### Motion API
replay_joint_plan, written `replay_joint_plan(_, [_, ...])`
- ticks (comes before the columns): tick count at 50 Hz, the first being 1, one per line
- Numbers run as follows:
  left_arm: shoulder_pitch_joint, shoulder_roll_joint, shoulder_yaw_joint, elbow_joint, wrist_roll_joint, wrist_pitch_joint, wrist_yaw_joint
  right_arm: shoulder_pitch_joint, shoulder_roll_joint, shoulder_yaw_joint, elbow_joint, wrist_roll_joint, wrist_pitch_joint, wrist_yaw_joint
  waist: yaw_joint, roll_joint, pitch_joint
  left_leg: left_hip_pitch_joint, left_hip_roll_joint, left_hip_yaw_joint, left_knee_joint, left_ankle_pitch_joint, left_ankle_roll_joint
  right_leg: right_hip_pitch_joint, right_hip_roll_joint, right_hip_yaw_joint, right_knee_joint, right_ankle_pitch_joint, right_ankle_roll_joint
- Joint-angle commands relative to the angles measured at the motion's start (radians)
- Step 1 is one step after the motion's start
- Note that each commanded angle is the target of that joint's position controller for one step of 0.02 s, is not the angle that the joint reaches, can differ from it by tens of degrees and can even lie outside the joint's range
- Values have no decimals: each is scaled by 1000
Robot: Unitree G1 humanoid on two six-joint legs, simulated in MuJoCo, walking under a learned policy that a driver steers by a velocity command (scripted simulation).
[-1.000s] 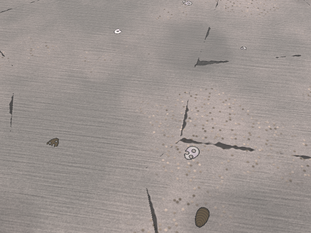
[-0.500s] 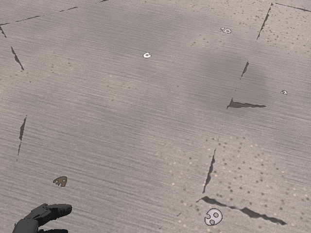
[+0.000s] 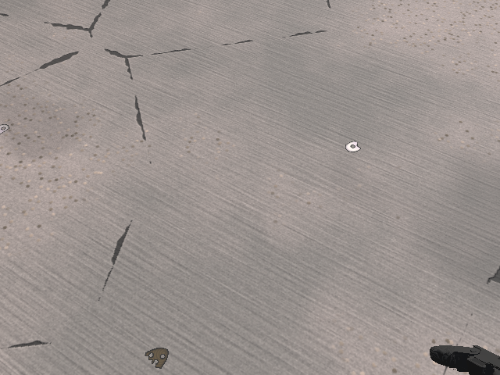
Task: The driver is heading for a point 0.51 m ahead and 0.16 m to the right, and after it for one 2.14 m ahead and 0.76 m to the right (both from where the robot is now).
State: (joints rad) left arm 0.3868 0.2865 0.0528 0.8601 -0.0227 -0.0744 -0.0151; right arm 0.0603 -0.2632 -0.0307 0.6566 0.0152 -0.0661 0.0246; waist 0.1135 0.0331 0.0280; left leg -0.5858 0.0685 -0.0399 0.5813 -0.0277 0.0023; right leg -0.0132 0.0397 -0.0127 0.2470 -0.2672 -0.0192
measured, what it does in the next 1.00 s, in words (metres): walks ahead, turning right: left foot, then right foot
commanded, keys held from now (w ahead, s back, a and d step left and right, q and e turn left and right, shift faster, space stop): w+e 0.60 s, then e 0.40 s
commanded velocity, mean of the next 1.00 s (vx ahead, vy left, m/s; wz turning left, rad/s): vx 0.40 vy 0.00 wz -0.44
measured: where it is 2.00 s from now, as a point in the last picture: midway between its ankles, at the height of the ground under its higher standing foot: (320, 350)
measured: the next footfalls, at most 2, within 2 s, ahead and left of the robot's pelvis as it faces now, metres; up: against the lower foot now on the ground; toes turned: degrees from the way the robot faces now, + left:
left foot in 0.08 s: +0.22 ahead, +0.14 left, +0.00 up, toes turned -1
right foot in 0.62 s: +0.47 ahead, -0.15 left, +0.00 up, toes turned -20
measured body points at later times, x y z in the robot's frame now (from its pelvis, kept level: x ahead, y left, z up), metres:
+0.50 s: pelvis +0.26 +0.03 +0.00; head +0.29 +0.02 +0.44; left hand +0.50 +0.23 -0.10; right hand +0.23 -0.26 -0.13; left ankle +0.18 +0.14 -0.74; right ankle +0.41 -0.15 -0.70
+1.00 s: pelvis +0.47 -0.06 +0.00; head +0.51 -0.10 +0.44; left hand +0.72 +0.14 -0.10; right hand +0.51 -0.38 -0.10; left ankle +0.66 +0.03 -0.70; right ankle +0.43 -0.13 -0.74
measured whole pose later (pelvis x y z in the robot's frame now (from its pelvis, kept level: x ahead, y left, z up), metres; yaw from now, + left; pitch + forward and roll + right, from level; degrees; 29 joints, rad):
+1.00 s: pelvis +0.47 -0.06 +0.00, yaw -31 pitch +3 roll +1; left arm 0.22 0.31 0.08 0.68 -0.01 0.03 0.03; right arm 0.07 -0.30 -0.05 0.71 -0.01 -0.03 -0.02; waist 0.04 0.03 0.05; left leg -0.60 0.02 -0.12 0.74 -0.18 -0.10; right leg -0.28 0.13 0.15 0.47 -0.22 -0.07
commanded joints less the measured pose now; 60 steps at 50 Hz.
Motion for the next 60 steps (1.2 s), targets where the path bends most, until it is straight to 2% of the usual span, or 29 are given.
replay_joint_plan(1, [1,182,41,-35,-8,2,7,-85,-88,-25,-95,4,-23,10,-43,-117,22,77,-24,16,-60,-24,28,-26,-284,165,-31,327,-151])
replay_joint_plan(3, [-20,191,41,-33,-10,13,12,43,-130,-50,-62,-3,-28,6,-131,-108,-41,286,-59,43,-126,-44,63,-44,-252,143,116,514,-118])
replay_joint_plan(4, [-23,161,28,-40,-1,12,13,190,-181,-74,-25,-11,-28,-5,-200,-86,-142,518,-24,16,-115,-32,93,-133,-197,105,303,516,-87])
replay_joint_plan(5, [-25,83,-1,-77,34,7,14,372,-266,-95,-3,-26,-22,-19,-261,72,-309,807,205,-225,-86,-11,157,-342,-112,51,641,174,-41])
replay_joint_plan(6, [94,20,-18,-84,5,-10,13,381,-293,-96,10,-30,-13,-12,-197,311,-404,979,365,-622,-220,-250,282,-642,0,79,901,-328,-6])
replay_joint_plan(7, [26,138,11,-70,-18,-14,13,351,-194,-74,7,-18,-14,-10,-227,161,-285,882,324,-589,-269,-378,248,-733,-54,149,999,-295,-6])
replay_joint_plan(8, [-46,163,23,-92,-25,-15,11,293,-156,-59,8,-11,-17,-10,-213,120,-165,765,291,-440,-290,-349,213,-763,-91,135,997,-197,-12])
replay_joint_plan(9, [-74,146,23,-92,-17,-10,15,229,-130,-50,6,-16,-21,-7,-179,64,-110,653,248,-343,-320,-262,194,-724,-128,120,967,-116,-4])
replay_joint_plan(12, [-51,92,24,-83,-9,21,14,148,-91,-46,25,-29,-43,-4,-114,82,-46,478,186,-152,-410,-83,182,-617,-172,120,903,6,18])
replay_joint_plan(18, [-155,54,20,-129,-1,38,4,162,-131,-63,83,-33,-53,-24,-116,20,10,482,173,64,-459,101,181,-689,-167,125,689,238,40])
replay_joint_plan(25, [-374,32,1,-231,2,32,-40,259,-185,-80,143,-8,-16,-37,-195,-7,76,643,210,192,-421,186,152,-706,-139,5,414,280,-12])
replay_joint_plan(28, [-363,61,16,-261,1,36,-53,250,-219,-89,147,2,8,-44,-156,33,31,713,220,235,-285,547,121,-612,-75,-68,387,143,-62])
replay_joint_plan(30, [-202,121,51,-235,-2,43,-49,231,-243,-95,140,8,25,-53,-55,59,-74,691,201,261,-31,798,94,-385,5,-113,374,72,-112])
replay_joint_plan(31, [-40,180,85,-196,2,47,-33,212,-231,-88,130,11,26,-57,35,27,-148,564,154,280,209,709,51,-133,30,-82,285,166,-151])
replay_joint_plan(32, [28,282,109,-181,7,56,-8,255,-139,-61,93,-27,13,-56,6,-175,-235,220,52,274,560,72,-13,190,-181,256,283,350,-242])
replay_joint_plan(33, [-33,325,104,-233,23,44,-11,306,-83,-31,57,-33,-20,-41,-70,-288,-400,-59,-149,71,858,-624,-61,391,-412,798,156,438,-449])
replay_joint_plan(34, [-46,238,80,-246,22,35,-19,205,-180,-54,52,-3,-41,-29,-4,-123,-398,-120,-79,-72,881,-584,-44,365,-386,683,134,548,-400])
replay_joint_plan(35, [-85,198,69,-243,18,26,-20,152,-174,-50,29,15,-49,-27,-28,-97,-264,-138,-43,-55,820,-511,-29,232,-341,509,148,643,-357])
replay_joint_plan(36, [-137,173,65,-241,5,24,-17,148,-161,-50,42,-3,-47,-38,-72,-13,-169,-122,-3,-41,731,-451,-32,90,-281,401,141,660,-306])
replay_joint_plan(38, [-204,141,54,-266,16,31,-6,163,-178,-62,45,-23,-20,-48,-128,-46,-114,-8,24,-40,640,-380,-45,-114,-231,321,96,694,-277])
replay_joint_plan(41, [-211,174,65,-259,25,35,8,187,-132,-51,45,-31,9,-56,-153,-70,-129,40,-6,-19,506,-319,-85,-212,-196,262,90,817,-277])
replay_joint_plan(45, [-200,184,67,-248,5,68,37,100,-114,-39,23,-30,21,-55,-126,-113,-165,67,-49,-24,293,-155,-109,-224,-146,247,131,708,-218])
replay_joint_plan(51, [-194,172,62,-250,9,102,49,8,-139,-45,-6,-17,18,-35,-95,-162,-146,118,-93,-60,64,-160,-91,-173,-160,391,207,461,-180])
replay_joint_plan(54, [-222,131,43,-256,8,99,51,69,-146,-54,7,-25,-3,-28,-139,-178,-133,289,-66,-48,-180,43,-29,-182,-116,417,302,359,-119])
replay_joint_plan(55, [-176,81,27,-258,27,93,50,81,-197,-61,-5,-46,-9,-34,-116,-74,-179,427,93,-179,-189,296,31,-242,-51,353,425,185,-69])
replay_joint_plan(56, [-50,57,21,-248,30,87,51,59,-245,-67,-11,-70,5,-40,-39,167,-186,559,281,-403,-171,603,212,-422,96,224,601,-320,0])
replay_joint_plan(57, [-57,128,33,-244,32,87,52,113,-173,-55,10,-58,10,-37,-77,215,-218,552,358,-557,-207,515,317,-482,64,203,760,-451,53])
replay_joint_plan(58, [-98,187,52,-233,20,96,55,106,-148,-46,4,-41,11,-33,-103,132,-184,535,310,-488,-200,409,303,-508,43,209,874,-405,73])
replay_joint_plan(60, [-144,172,56,-218,16,122,63,66,-137,-42,3,-26,22,-31,-107,69,-133,474,219,-343,-204,259,231,-526,27,199,928,-317,101])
